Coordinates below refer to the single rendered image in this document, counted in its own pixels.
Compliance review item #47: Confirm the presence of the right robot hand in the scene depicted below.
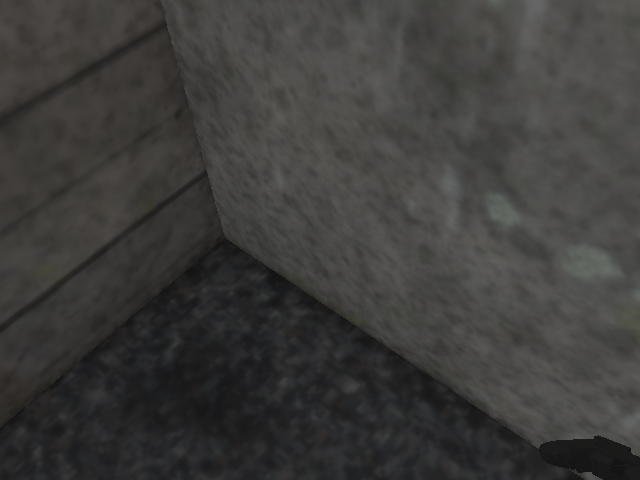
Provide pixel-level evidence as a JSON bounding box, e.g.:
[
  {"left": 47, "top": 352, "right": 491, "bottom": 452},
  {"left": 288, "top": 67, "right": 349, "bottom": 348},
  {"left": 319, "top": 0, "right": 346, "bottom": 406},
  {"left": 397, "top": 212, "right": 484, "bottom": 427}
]
[{"left": 539, "top": 435, "right": 640, "bottom": 480}]

